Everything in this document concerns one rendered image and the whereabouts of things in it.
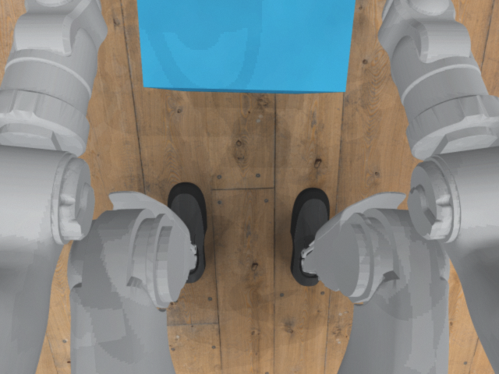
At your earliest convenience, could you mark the right robot thigh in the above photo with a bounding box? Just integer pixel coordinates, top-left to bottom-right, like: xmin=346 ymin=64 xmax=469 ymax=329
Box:
xmin=332 ymin=208 xmax=449 ymax=374

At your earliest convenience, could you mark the robot right foot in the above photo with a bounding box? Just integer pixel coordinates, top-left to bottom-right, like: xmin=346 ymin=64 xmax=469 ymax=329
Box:
xmin=290 ymin=188 xmax=330 ymax=286

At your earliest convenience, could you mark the robot right forearm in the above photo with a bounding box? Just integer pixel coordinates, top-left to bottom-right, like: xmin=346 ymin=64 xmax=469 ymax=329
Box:
xmin=377 ymin=0 xmax=499 ymax=161

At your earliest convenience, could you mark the robot left forearm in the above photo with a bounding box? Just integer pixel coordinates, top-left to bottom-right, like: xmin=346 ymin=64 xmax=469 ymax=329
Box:
xmin=0 ymin=0 xmax=108 ymax=157

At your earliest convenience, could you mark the left robot upper arm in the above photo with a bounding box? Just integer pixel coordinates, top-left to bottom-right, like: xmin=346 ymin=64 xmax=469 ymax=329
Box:
xmin=0 ymin=145 xmax=95 ymax=374

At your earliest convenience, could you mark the right robot upper arm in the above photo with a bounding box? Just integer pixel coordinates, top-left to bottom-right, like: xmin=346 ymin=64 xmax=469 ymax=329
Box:
xmin=407 ymin=146 xmax=499 ymax=374

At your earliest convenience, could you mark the carton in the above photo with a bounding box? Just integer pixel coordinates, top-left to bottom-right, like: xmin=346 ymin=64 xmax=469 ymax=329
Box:
xmin=137 ymin=0 xmax=356 ymax=94

